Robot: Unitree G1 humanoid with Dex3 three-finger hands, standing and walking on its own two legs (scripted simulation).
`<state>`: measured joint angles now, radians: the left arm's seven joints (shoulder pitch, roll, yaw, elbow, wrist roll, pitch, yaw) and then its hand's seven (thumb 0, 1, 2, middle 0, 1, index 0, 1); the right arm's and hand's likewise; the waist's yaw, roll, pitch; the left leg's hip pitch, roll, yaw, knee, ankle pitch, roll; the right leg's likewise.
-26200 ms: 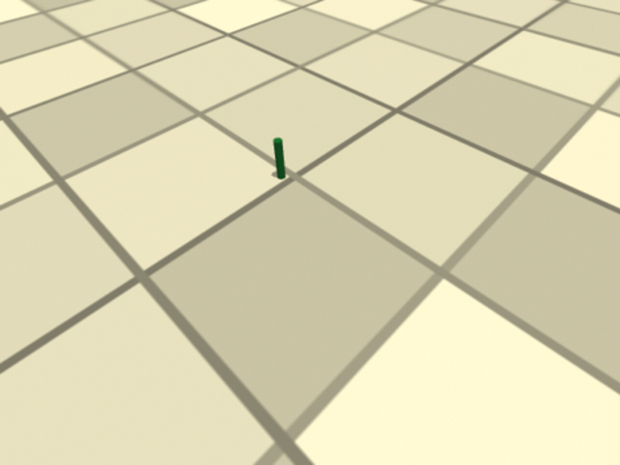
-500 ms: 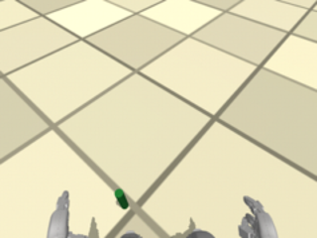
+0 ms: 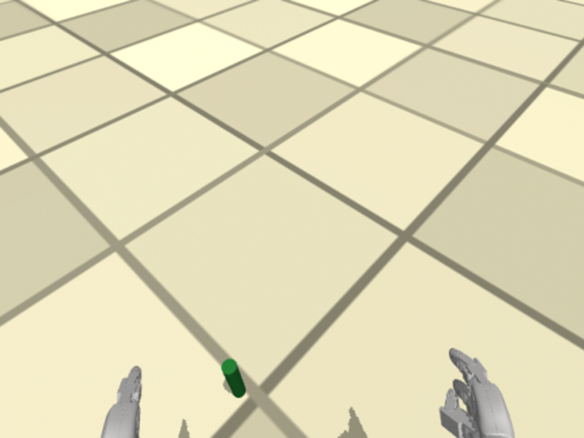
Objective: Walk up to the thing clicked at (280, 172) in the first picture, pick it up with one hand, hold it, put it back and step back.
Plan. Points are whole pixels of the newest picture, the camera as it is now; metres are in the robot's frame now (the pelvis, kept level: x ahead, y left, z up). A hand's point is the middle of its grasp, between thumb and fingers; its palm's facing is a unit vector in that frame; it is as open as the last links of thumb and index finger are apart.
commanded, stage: home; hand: left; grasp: from the side
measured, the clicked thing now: (234, 379) +0.40 +0.19 -0.61
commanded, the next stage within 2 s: stand in 1.34 s
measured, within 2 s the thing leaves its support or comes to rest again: neither
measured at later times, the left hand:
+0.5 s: hand out of the picture +0.16 +0.18 -0.06, palm faces +0.10 -0.95 -0.28, open 17.5 cm
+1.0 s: hand (173, 434) +0.17 +0.18 -0.06, palm faces +0.10 -0.96 -0.28, open 17.6 cm
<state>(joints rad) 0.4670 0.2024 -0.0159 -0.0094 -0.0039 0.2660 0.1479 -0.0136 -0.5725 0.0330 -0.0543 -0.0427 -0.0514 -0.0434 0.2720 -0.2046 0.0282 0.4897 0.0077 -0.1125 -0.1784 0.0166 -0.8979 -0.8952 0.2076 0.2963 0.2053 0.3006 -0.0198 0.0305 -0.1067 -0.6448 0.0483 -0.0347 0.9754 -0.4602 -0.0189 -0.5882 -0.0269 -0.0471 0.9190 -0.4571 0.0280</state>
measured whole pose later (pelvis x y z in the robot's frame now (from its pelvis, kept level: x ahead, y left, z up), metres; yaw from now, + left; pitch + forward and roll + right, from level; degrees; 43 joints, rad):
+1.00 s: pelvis +0.00 +0.00 +0.00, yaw +0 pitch +7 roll -2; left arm 0.46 0.20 -0.01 0.02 0.00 0.25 0.14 -0.01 -0.56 0.04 -0.05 -0.05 -0.05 -0.05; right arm 0.27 -0.20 0.03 0.53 0.00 -0.14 -0.18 0.02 -0.90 -0.89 0.21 0.30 0.20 0.30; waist -0.02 0.03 -0.10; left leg -0.62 0.05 -0.03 0.95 -0.45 -0.02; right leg -0.57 -0.03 -0.04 0.90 -0.45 0.03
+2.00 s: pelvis -0.01 +0.01 +0.03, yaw +0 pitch -1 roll +0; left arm 0.25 0.33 0.01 0.75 0.05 0.01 0.02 0.00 0.77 0.87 -0.21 -0.29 -0.20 -0.29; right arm 0.20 -0.31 -0.04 0.87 -0.06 -0.02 -0.01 0.01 -0.90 -0.89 0.21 0.30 0.21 0.30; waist 0.01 -0.02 0.02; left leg -0.38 0.01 0.00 0.75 -0.36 0.00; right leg -0.35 -0.07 -0.02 0.75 -0.38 0.04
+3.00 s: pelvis -0.01 +0.00 +0.06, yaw +0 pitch -4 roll +0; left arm 0.13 0.32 0.00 1.14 0.02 -0.01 0.00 0.00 0.91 0.90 -0.21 -0.30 -0.20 -0.30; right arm 0.14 -0.33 -0.01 1.15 -0.02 0.00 0.00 0.01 -0.91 -0.89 0.20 0.29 0.20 0.30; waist 0.00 0.01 0.06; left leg -0.15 0.02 0.00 0.37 -0.16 -0.01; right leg -0.13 -0.05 -0.03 0.38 -0.19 0.03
